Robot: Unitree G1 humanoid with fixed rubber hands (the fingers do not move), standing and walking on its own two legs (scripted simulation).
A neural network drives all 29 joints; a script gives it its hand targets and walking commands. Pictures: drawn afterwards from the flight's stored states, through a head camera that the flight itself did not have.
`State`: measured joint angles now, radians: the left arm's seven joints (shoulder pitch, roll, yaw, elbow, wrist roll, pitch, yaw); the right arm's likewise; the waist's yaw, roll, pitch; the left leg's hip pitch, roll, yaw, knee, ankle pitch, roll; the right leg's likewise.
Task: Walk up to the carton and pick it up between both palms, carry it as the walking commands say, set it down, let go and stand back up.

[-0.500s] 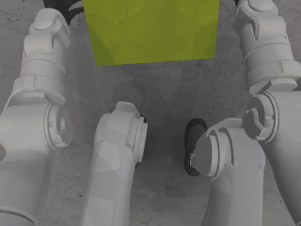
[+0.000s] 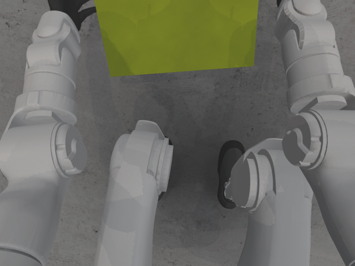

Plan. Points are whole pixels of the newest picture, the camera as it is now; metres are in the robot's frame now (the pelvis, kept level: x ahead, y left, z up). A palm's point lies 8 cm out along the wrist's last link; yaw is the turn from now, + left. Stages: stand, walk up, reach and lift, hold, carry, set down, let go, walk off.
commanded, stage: set down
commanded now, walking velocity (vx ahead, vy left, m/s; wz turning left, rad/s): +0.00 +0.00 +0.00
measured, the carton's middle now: (177, 16) +0.53 +0.08 -0.26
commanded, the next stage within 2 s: none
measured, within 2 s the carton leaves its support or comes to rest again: rests again in 0.50 s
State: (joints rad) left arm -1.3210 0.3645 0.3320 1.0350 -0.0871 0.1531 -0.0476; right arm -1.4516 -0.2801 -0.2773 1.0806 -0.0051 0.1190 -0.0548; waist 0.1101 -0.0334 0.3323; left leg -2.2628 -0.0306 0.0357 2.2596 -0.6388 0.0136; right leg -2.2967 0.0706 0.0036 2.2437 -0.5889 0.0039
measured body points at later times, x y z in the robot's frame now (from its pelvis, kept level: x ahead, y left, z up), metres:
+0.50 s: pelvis +0.00 +0.00 +0.00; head +0.36 +0.02 +0.25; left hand +0.50 +0.27 -0.19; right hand +0.56 -0.11 -0.19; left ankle +0.10 +0.11 -0.32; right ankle +0.11 -0.11 -0.32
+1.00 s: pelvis -0.02 +0.00 +0.00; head +0.35 +0.02 +0.25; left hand +0.47 +0.30 -0.18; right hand +0.55 -0.13 -0.19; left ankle +0.10 +0.11 -0.32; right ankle +0.11 -0.11 -0.32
